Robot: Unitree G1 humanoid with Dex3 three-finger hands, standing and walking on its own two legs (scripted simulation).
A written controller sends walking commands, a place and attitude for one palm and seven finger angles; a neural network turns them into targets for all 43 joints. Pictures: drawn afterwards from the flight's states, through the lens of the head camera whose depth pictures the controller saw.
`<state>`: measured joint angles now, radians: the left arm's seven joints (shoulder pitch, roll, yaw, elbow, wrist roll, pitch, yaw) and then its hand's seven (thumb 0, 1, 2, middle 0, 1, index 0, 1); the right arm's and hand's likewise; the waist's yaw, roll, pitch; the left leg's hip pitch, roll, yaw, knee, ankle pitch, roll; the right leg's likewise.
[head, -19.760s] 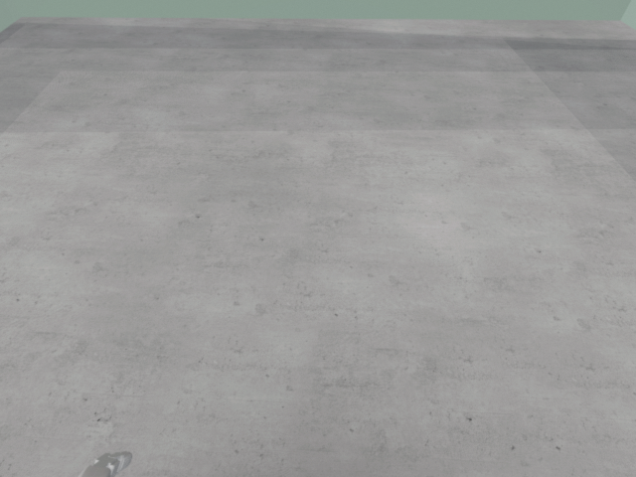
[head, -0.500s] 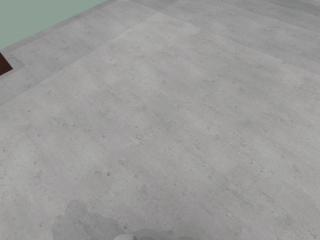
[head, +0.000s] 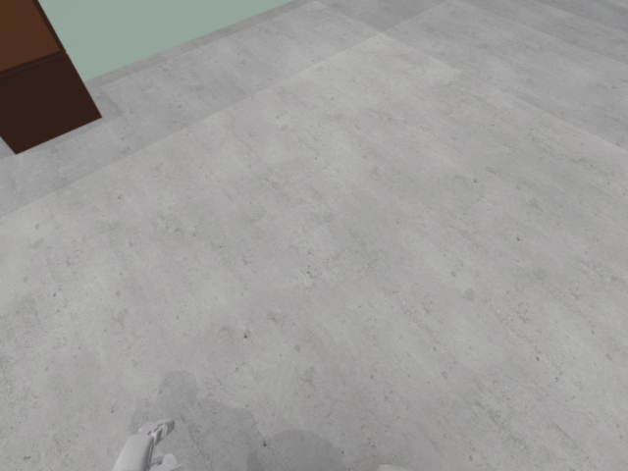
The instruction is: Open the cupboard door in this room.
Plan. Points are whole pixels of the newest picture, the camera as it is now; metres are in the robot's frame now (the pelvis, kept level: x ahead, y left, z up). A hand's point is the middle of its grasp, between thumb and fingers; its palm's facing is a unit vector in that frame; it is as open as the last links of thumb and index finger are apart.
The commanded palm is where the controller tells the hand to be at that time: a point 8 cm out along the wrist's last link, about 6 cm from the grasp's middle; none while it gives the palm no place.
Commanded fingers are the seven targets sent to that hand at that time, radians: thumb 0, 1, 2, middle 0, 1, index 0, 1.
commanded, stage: turn or walk to find it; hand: left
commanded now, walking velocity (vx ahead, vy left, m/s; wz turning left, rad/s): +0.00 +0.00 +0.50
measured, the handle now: out of the picture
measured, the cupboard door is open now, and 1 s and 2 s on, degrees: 0 0 0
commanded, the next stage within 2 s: none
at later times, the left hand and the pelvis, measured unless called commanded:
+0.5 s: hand out of the picture -0.04 +0.20 -0.18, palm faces +0.34 -0.91 -0.24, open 7.3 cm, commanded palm none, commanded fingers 0.00 0.90 0.90 -0.20 -0.30 -0.20 -0.30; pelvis -0.01 +0.00 -0.01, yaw +18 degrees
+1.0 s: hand (130, 437) +0.18 +0.28 -0.15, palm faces +0.42 -0.88 -0.22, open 7.3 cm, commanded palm none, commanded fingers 0.00 0.90 0.90 -0.20 -0.30 -0.20 -0.30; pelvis +0.15 +0.05 -0.01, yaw +29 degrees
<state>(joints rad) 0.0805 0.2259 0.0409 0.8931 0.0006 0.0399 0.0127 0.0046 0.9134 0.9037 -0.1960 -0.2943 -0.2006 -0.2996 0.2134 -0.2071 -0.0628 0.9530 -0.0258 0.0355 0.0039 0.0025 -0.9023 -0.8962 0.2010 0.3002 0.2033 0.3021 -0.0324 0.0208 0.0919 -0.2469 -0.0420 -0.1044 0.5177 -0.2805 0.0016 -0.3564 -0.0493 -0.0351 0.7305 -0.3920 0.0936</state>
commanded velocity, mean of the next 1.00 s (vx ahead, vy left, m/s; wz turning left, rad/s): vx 0.23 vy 0.00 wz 0.45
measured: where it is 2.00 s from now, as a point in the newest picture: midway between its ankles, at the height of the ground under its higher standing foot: (236, 361)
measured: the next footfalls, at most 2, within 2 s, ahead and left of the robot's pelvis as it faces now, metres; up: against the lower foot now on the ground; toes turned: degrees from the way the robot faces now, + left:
right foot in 0.04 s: +0.05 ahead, -0.13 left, +0.00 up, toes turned -3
left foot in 0.52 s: -0.02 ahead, +0.13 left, +0.00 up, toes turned +25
